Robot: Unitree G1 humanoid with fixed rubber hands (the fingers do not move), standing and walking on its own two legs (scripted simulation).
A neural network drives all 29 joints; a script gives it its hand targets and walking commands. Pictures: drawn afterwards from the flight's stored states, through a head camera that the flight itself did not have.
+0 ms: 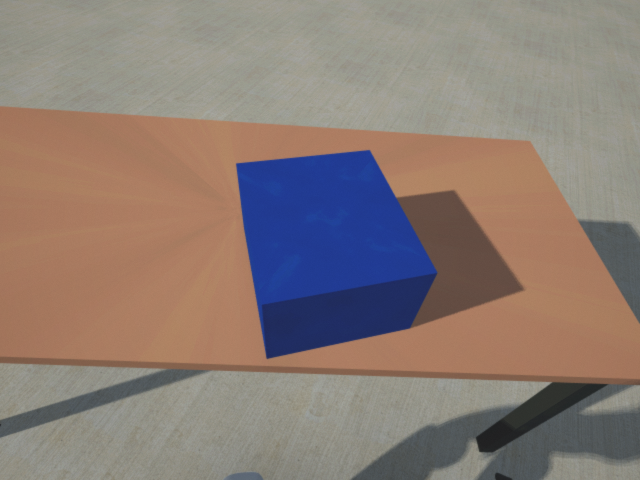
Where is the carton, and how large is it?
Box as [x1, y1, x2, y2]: [236, 150, 436, 358]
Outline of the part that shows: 369,150 236,163 244,230 267,358 409,328 436,274 433,265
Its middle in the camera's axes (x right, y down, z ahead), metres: +0.00 +0.01 +0.66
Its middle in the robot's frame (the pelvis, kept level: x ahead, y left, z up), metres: +0.48 +0.01 -0.03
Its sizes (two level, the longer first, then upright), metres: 0.290 0.247 0.162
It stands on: a table, 0.64 m high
